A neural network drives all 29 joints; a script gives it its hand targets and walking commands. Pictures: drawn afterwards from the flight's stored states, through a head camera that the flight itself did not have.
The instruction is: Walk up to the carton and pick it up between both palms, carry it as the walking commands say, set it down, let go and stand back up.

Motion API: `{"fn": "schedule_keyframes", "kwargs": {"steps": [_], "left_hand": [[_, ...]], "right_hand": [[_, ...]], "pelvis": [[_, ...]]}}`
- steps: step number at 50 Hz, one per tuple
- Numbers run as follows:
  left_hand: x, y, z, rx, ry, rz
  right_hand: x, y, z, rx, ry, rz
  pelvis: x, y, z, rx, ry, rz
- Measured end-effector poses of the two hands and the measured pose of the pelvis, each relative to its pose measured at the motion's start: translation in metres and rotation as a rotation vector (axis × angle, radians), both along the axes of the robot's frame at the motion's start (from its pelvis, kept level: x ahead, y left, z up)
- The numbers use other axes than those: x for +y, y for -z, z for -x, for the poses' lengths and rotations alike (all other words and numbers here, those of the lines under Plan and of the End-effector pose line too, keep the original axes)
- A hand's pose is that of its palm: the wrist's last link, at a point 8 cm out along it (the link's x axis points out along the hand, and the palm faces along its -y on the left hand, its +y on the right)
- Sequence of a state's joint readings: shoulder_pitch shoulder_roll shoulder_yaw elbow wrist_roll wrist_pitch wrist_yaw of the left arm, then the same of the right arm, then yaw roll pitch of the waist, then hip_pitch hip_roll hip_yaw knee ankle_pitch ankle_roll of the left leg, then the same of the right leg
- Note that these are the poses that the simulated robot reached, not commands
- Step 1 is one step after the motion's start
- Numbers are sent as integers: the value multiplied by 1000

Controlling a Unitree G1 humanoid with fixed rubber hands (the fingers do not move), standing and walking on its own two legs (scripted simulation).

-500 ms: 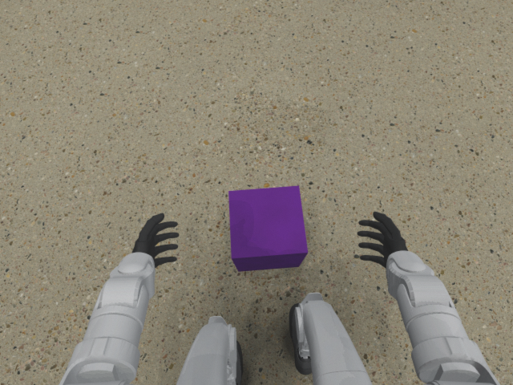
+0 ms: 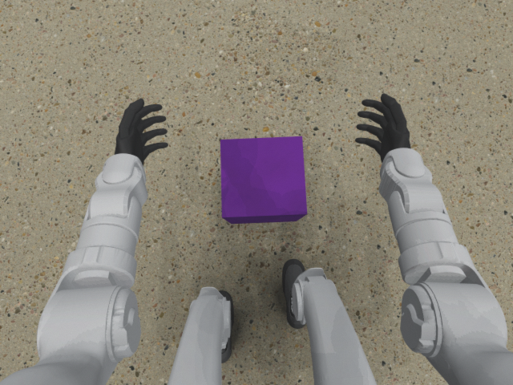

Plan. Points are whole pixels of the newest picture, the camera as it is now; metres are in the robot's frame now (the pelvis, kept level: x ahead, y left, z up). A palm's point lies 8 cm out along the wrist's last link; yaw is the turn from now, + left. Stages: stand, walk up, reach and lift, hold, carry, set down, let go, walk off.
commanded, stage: reach and lift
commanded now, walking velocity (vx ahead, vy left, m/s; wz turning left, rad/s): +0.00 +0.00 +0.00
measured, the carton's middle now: (262, 185) +0.47 -0.03 -0.53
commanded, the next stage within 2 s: none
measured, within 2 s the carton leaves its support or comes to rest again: neither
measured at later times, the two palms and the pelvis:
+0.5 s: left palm (149, 157) +0.48 +0.18 -0.18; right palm (366, 149) +0.46 -0.21 -0.19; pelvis +0.00 +0.01 -0.06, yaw +1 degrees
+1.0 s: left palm (177, 174) +0.48 +0.17 -0.33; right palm (346, 169) +0.46 -0.22 -0.33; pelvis -0.03 +0.02 -0.19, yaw +2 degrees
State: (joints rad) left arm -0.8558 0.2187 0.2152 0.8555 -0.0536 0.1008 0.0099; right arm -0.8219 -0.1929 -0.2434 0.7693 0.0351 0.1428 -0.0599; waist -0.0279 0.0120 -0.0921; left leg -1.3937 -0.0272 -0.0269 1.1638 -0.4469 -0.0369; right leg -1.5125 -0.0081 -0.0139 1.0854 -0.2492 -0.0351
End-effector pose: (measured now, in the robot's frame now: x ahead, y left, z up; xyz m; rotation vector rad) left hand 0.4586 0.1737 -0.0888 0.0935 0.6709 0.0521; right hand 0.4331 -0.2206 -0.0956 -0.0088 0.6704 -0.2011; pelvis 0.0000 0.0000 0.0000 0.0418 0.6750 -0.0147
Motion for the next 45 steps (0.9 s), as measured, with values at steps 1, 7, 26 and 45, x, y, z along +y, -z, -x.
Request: {"fn": "schedule_keyframes", "kwargs": {"steps": [1, 7, 26, 45], "left_hand": [[0, 1, -4, -6, -1, 1], [3, 8, -18, -29, -7, 5], [6, 100, -21, -8, -11, 6], [-2, 215, -24, -3, -5, -5]], "right_hand": [[0, 1, -4, -6, -1, 1], [1, 10, -19, -20, -2, 8], [7, 97, -27, -3, -10, 16], [5, 208, -28, 1, 8, 24]], "pelvis": [[0, 1, 0, 9, -1, -1], [0, 5, -2, 59, -5, -5], [13, 69, 4, 177, -22, 0], [19, 167, 27, 171, -39, 7]]}}
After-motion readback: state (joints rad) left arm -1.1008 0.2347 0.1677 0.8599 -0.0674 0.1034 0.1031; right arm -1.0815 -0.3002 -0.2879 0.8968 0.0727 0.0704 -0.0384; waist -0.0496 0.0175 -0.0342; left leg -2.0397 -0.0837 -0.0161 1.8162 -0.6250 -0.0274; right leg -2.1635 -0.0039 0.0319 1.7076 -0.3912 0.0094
